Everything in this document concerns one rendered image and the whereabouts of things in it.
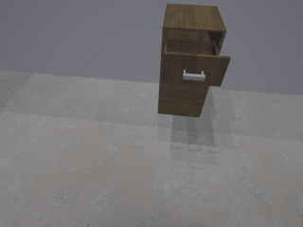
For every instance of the cabinet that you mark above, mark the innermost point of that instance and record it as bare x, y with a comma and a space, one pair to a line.
188, 22

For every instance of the handle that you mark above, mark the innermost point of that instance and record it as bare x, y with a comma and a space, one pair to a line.
188, 76

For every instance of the drawer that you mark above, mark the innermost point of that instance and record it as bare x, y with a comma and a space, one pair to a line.
193, 56

